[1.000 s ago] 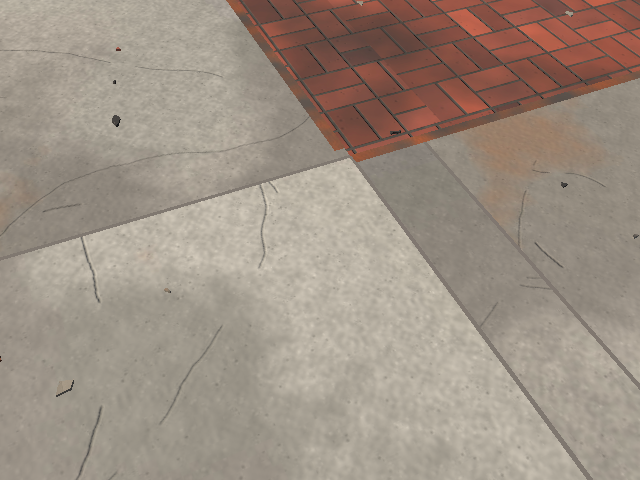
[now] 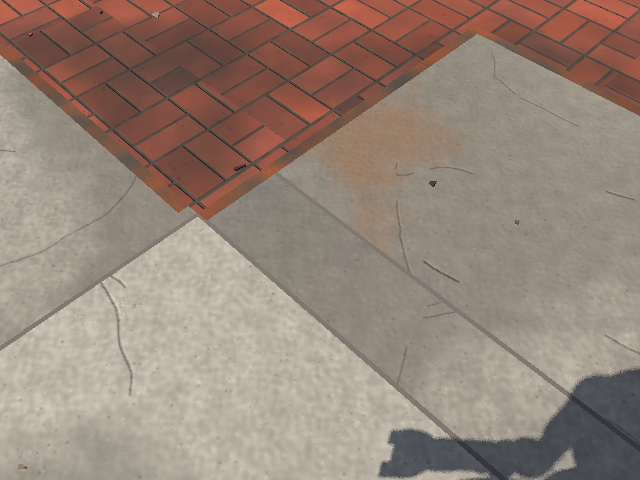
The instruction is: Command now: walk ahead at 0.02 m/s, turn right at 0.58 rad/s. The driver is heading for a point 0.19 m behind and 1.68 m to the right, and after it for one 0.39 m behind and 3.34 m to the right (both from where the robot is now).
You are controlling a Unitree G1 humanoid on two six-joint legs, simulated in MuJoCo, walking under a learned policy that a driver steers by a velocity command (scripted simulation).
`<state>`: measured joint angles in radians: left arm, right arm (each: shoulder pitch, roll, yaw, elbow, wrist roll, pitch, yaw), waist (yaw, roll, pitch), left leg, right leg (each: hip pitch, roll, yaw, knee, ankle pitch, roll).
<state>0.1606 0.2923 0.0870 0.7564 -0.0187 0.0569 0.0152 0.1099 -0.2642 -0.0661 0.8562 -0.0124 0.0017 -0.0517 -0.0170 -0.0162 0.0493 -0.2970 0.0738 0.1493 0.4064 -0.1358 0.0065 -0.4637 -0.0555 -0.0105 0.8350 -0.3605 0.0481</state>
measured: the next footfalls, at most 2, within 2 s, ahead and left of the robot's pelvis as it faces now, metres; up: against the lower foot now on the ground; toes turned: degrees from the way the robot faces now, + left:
right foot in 0.08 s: +0.04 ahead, -0.13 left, +0.00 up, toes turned -6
left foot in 0.58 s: +0.11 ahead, +0.08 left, +0.00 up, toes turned -25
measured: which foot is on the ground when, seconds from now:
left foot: down 0.00-0.08, up 0.10-0.56, down 0.58-1.00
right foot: up 0.00-0.06, down 0.08-0.58, up 0.60-1.00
